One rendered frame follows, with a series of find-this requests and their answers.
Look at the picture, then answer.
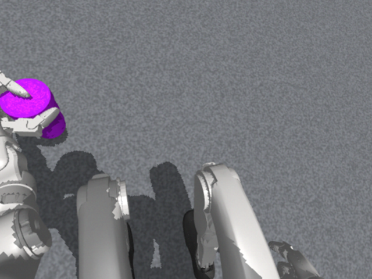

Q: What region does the right robot foot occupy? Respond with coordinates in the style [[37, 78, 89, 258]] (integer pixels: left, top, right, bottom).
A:
[[183, 210, 215, 279]]

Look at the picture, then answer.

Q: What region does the right robot hand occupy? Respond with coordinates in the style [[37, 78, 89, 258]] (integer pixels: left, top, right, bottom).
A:
[[269, 241, 320, 279]]

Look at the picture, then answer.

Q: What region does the left robot arm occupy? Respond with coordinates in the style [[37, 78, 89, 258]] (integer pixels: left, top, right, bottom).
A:
[[0, 135, 52, 279]]

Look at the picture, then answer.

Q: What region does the cup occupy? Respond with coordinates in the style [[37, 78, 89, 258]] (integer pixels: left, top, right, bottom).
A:
[[0, 78, 66, 139]]

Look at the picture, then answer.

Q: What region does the left robot hand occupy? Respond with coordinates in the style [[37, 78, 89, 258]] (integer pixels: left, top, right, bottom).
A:
[[0, 71, 60, 139]]

